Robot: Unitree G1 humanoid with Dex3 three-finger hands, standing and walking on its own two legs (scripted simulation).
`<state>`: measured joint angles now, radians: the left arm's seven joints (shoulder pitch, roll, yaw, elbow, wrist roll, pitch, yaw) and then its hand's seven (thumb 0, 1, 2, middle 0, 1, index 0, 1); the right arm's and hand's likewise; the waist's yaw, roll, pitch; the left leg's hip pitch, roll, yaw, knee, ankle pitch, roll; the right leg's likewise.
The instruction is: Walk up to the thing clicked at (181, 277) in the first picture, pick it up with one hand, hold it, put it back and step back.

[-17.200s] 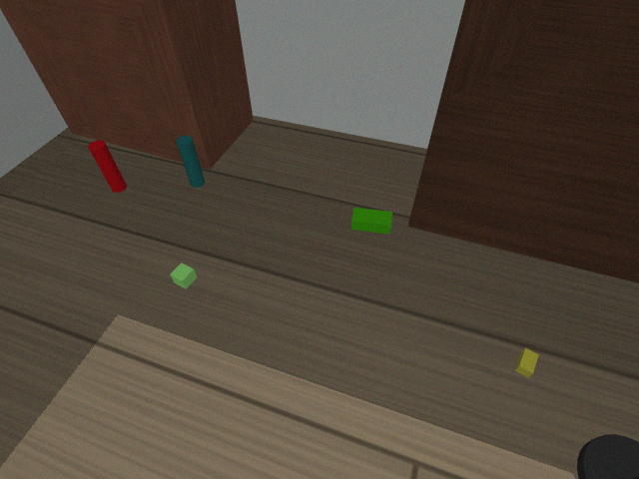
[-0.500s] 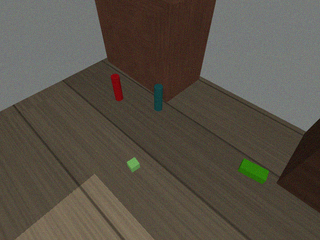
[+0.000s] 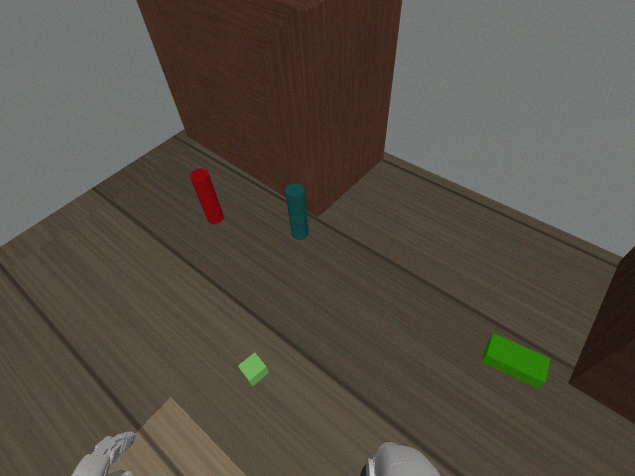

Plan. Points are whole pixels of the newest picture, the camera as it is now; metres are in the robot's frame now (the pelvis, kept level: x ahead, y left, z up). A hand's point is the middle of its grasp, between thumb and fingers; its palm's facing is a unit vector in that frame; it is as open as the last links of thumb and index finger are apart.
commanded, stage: walk up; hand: left
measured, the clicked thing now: (253, 369) +0.49 +0.24 -0.72
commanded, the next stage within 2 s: none
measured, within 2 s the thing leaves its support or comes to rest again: neither
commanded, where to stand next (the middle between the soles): +0.10 +0.02 m, yaw -2 degrees
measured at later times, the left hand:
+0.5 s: hand (133, 465) +0.16 +0.29 -0.16, palm faces -0.03 -0.95 -0.31, open 7.4 cm
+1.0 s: hand (137, 463) +0.15 +0.27 -0.13, palm faces -0.07 -0.93 -0.37, open 7.4 cm
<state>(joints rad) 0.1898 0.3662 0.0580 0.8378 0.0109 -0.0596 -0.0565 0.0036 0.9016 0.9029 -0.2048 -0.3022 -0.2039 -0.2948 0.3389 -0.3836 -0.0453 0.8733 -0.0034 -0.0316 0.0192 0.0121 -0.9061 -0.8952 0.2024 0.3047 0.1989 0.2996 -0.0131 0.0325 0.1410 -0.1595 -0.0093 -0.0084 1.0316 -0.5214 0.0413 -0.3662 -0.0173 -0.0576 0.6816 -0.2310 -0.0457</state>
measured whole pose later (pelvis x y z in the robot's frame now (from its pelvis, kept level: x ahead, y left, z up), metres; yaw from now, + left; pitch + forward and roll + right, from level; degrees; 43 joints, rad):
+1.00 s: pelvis +0.07 +0.01 +0.02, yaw -2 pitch -3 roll +0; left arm 0.17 0.36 0.00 1.05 0.00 -0.01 -0.01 0.01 0.90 0.90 -0.21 -0.30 -0.20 -0.29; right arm 0.12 -0.36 0.00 1.06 0.00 0.00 0.03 0.01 -0.91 -0.90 0.20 0.30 0.20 0.30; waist 0.00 0.03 0.07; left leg -0.29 0.04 0.03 0.48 -0.13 -0.01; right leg -0.09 -0.01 0.03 0.49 -0.34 0.02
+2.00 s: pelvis +0.04 +0.00 +0.01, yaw -1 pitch -1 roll +0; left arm 0.09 0.40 0.05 1.00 -0.01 0.05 0.00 0.00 0.90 0.90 -0.20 -0.30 -0.20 -0.29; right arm 0.00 -0.37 -0.06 1.02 -0.01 0.05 0.00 0.01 -0.90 -0.89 0.20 0.31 0.20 0.30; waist 0.00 0.01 0.17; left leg -0.39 0.05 0.00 0.46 -0.05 -0.01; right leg -0.28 0.01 -0.01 0.77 -0.50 -0.03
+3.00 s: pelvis +0.01 +0.00 +0.01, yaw +3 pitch -2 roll +0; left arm 0.18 0.36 0.01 0.94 0.02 -0.04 0.00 0.00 0.90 0.90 -0.21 -0.30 -0.21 -0.30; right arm 0.17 -0.39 -0.04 0.97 -0.01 0.02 0.02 0.01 -0.91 -0.90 0.20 0.30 0.20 0.30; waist 0.01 0.05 0.10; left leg -0.23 0.02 -0.02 0.58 -0.34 0.00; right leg -0.29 -0.05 -0.01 0.58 -0.25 0.03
